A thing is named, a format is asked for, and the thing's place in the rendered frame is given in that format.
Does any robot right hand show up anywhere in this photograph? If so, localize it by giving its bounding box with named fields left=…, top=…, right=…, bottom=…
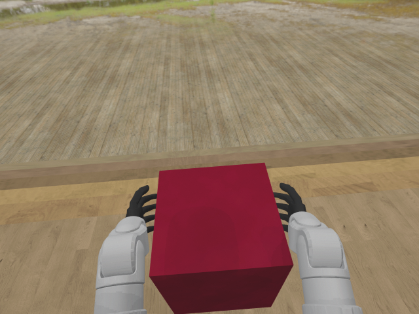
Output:
left=273, top=183, right=306, bottom=232

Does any robot right forearm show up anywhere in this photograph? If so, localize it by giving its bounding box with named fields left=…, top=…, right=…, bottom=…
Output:
left=288, top=211, right=363, bottom=314

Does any robot left hand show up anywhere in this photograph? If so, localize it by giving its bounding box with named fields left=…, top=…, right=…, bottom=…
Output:
left=126, top=185, right=157, bottom=233

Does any carton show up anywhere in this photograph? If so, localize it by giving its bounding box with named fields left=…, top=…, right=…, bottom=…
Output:
left=149, top=163, right=293, bottom=314

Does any robot left forearm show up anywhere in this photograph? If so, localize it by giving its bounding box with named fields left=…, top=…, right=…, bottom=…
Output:
left=94, top=216, right=149, bottom=314

